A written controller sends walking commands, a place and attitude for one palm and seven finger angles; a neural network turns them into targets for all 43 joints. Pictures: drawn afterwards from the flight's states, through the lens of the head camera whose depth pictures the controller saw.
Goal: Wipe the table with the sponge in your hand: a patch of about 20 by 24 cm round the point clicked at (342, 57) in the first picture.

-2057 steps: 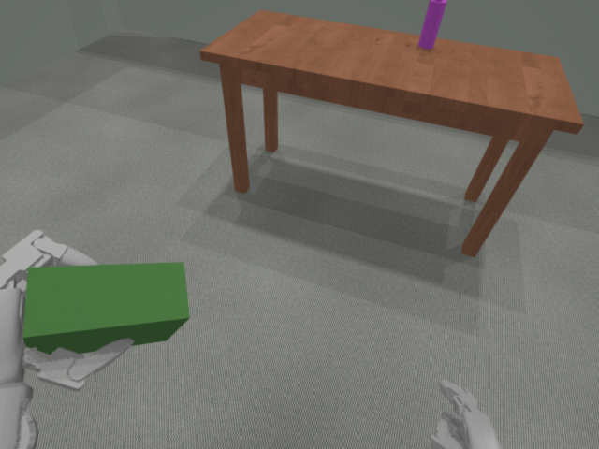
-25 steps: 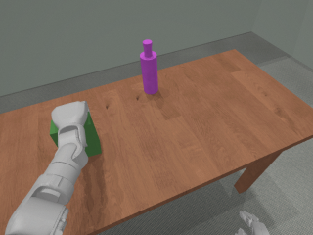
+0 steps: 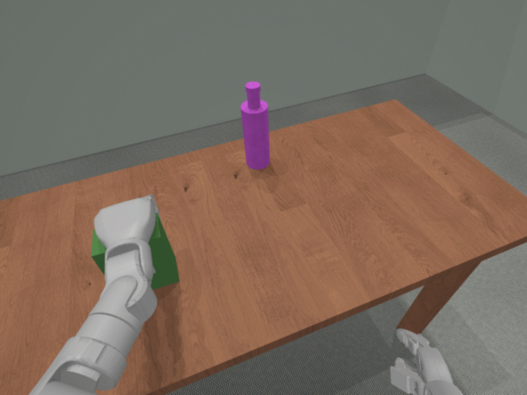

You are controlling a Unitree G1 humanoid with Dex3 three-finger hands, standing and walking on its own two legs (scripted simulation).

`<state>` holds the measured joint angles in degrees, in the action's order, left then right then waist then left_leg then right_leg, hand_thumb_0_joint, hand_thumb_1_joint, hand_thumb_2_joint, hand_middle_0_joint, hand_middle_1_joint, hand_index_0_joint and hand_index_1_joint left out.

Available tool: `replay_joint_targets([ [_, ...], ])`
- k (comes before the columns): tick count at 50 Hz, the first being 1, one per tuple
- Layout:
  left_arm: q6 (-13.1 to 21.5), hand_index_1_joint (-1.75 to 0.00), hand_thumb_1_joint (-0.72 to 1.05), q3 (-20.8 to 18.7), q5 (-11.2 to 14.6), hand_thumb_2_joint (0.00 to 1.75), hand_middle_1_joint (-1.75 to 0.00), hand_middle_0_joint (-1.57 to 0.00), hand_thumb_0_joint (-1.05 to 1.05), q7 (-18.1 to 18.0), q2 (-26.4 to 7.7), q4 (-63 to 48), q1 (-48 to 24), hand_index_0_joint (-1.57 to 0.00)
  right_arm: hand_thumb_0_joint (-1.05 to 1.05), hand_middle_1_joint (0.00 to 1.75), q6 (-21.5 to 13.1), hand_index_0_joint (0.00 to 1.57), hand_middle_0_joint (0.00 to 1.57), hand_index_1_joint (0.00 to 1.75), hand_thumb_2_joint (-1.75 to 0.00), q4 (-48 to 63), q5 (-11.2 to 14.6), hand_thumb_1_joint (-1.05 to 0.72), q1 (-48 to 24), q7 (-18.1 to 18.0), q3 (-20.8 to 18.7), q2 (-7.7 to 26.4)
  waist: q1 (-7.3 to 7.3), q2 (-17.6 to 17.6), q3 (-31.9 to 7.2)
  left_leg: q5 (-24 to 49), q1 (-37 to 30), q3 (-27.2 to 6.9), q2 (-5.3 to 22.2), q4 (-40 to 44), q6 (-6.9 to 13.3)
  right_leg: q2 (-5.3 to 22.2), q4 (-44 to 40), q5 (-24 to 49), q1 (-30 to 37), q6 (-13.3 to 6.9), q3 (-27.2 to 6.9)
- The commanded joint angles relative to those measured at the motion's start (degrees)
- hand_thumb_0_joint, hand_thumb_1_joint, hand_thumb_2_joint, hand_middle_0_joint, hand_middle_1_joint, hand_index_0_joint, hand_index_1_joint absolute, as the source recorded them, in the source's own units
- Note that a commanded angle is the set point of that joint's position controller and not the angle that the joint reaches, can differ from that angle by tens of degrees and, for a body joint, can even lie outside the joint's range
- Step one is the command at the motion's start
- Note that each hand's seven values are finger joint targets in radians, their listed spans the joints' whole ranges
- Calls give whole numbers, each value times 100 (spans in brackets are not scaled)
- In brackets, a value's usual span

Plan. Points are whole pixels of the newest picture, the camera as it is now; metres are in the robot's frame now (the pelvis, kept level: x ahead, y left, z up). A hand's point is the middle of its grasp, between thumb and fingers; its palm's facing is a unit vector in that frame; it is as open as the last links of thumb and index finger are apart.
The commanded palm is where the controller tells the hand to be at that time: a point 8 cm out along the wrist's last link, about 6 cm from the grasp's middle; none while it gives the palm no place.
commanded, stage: wipe back along the middle lane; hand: left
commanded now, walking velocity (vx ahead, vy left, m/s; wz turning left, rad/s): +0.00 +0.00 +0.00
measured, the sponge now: (142, 264) +0.33 +0.26 -0.01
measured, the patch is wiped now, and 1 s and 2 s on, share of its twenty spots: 0.55 0.75 1.00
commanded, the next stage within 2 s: slide across to the third lane in 1.10 s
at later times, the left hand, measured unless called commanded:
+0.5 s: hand (142, 264) +0.30 +0.23 +0.04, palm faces +0.02 -0.06 -1.00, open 10.3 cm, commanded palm +0.25 +0.21 +0.08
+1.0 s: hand (146, 296) +0.24 +0.21 +0.05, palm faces +0.04 -0.09 -0.99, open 10.3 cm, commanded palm +0.19 +0.18 +0.08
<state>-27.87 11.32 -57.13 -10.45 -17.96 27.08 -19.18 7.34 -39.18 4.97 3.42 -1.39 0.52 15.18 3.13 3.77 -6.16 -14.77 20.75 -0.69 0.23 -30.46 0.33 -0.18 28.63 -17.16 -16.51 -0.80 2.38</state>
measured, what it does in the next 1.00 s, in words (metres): stands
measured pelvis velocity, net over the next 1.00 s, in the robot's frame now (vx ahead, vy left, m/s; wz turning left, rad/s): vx -0.01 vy -0.01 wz -0.02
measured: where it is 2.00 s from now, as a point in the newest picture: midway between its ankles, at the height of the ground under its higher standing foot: outside the picture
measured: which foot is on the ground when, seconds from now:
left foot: down 0.00-1.00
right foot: down 0.00-1.00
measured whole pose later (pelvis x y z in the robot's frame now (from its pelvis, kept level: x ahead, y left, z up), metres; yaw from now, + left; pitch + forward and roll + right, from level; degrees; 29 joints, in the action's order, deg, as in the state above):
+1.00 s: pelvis -0.01 -0.01 +0.00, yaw -1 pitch +0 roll +0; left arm -33.2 18.1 -58.2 -10.8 -16.0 0.8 3.5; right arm 7.9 -38.0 5.0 0.1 1.8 0.9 14.8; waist 5.3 5.5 -4.9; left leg -14.9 15.7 0.2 0.9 -30.9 -0.3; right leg -0.8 30.7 -17.8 -12.7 -1.5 1.3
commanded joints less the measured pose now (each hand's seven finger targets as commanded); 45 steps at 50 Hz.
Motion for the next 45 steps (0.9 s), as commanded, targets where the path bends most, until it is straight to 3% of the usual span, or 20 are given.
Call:
replay_joint_targets([
  [1,-62,-160,10,-178,48,130,-160,-120,0,89,-531,-659,-645,-120,0,30,-255,20,20,30,-90,857,-2,-90,-897,14,-216,637,76,-544,-1124,1655,-890,-99,-140,180,149,-73,-258,2092,293,-259,-69],
  [6,-182,-160,10,-1,81,130,-160,-120,0,87,-364,-924,-637,-120,0,30,-251,20,20,30,-90,896,6,-90,-1026,16,-195,612,59,-600,-990,1447,-898,-95,-136,229,159,-82,-301,1834,235,-255,-84],
  [8,-201,-160,10,-158,67,130,-160,-120,0,78,-520,-1062,-552,-120,0,30,-247,20,20,30,-90,895,1,-90,-1080,20,-212,654,114,-659,-1122,1518,-941,-146,-125,231,140,-98,-263,1861,307,-284,-119],
  [9,-211,-160,10,159,89,130,-160,-120,0,90,-169,-1197,-400,-120,0,30,-267,20,20,30,-90,971,6,-90,-1106,37,-200,591,87,-544,-1102,1514,-958,-110,-137,216,161,-96,-245,1816,280,-268,-67],
  [14,-280,-160,10,232,106,130,-160,-120,0,93,-127,-1295,-312,-120,0,30,-273,20,20,30,-90,961,22,-90,-1214,69,-184,579,95,-571,-902,1306,-939,-158,-121,251,156,-122,-268,1503,157,-281,-68],
  [17,-322,-160,10,346,133,130,-160,-120,0,109,-4,-1428,-138,-120,0,30,-286,20,20,30,-90,985,25,-90,-1298,89,-169,551,129,-659,-926,1334,-947,-148,-133,240,155,-104,-259,1599,211,-272,-79],
  [18,-332,-160,10,103,152,130,-160,-120,0,88,-236,-1459,-87,-120,0,30,-284,20,20,30,-90,960,17,-90,-1282,88,-200,585,155,-665,-980,1350,-954,-159,-119,235,149,-118,-241,1650,267,-289,-117],
  [19,-347,-160,10,264,158,130,-160,-120,0,96,-62,-1547,4,-120,0,30,-284,20,20,30,-90,1012,19,-90,-1308,104,-175,555,149,-609,-987,1392,-944,-136,-141,220,156,-112,-209,1710,307,-279,-86],
  [23,-370,-160,10,255,161,130,-160,-120,0,111,-74,-1803,441,-120,0,30,-279,20,20,30,-90,1038,17,-90,-1425,167,-181,560,196,-667,-955,1539,-953,-169,-119,197,131,-114,-168,1904,366,-297,-134],
  [25,-398,-160,10,520,188,130,-160,-120,0,134,156,-1975,539,-120,0,30,-279,20,20,30,-90,1107,33,-90,-1486,206,-156,497,184,-671,-845,1498,-966,-164,-122,195,155,-108,-182,1831,304,-282,-104],
  [27,-421,-160,10,389,199,130,-160,-120,0,125,18,-2026,557,-120,0,30,-273,20,20,30,-90,1080,30,-90,-1517,197,-159,514,188,-688,-788,1388,-955,-140,-130,202,155,-115,-215,1758,291,-277,-169],
  [28,-435,-160,10,128,235,130,-160,-120,0,99,-211,-2060,712,-120,0,30,-275,20,20,30,-90,1072,24,-90,-1516,195,-181,538,239,-739,-769,1388,-923,-163,-119,225,145,-124,-221,1766,364,-288,-179],
  [31,-486,-160,10,396,246,130,-160,-120,0,112,54,-2213,823,-120,0,30,-279,20,20,30,-90,1109,35,-90,-1621,201,-146,488,227,-713,-670,1324,-952,-135,-138,231,147,-115,-256,1676,312,-269,-185],
  [36,-549,-160,10,453,209,130,-160,-120,0,146,43,-2455,1078,-120,0,30,-282,20,20,30,-90,1140,40,-90,-1692,237,-136,479,264,-667,-699,1330,-992,-136,-150,229,158,-124,-243,1663,368,-279,-237],
  [38,-528,-160,10,280,222,130,-160,-120,0,152,-151,-2592,1269,-120,0,30,-291,20,20,30,-90,1141,29,-90,-1681,245,-156,502,288,-698,-794,1405,-1000,-136,-158,208,155,-131,-219,1841,497,-287,-297],
  [45,-537,-160,10,552,199,130,-160,-120,0,165,88,-3017,1971,-120,0,30,-310,20,20,30,-90,1231,36,-90,-1831,338,-132,436,307,-753,-561,1418,-985,-132,-155,182,155,-137,-227,1852,436,-276,-330],
])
